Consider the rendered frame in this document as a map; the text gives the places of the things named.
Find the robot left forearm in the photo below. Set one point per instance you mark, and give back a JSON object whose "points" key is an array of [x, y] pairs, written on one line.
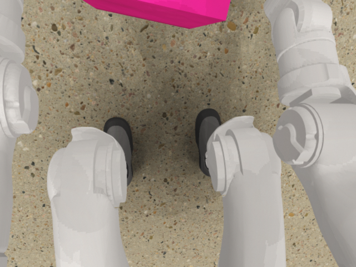
{"points": [[12, 38]]}

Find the robot right foot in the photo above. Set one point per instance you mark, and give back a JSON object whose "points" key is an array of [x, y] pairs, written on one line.
{"points": [[207, 121]]}

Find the robot right forearm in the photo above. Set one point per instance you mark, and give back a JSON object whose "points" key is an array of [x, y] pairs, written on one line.
{"points": [[306, 53]]}

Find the right robot thigh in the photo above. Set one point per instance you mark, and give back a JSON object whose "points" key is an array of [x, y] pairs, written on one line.
{"points": [[253, 234]]}

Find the robot right upper arm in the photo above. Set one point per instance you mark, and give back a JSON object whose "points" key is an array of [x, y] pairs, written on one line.
{"points": [[319, 141]]}

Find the robot left upper arm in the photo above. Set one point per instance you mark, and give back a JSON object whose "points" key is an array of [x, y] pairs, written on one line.
{"points": [[19, 107]]}

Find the carton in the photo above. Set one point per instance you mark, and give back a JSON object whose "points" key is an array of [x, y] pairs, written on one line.
{"points": [[182, 13]]}

